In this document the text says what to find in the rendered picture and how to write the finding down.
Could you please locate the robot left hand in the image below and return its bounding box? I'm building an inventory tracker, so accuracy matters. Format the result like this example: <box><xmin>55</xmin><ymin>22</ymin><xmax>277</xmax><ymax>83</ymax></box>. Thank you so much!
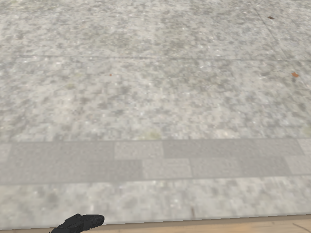
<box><xmin>49</xmin><ymin>214</ymin><xmax>105</xmax><ymax>233</ymax></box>

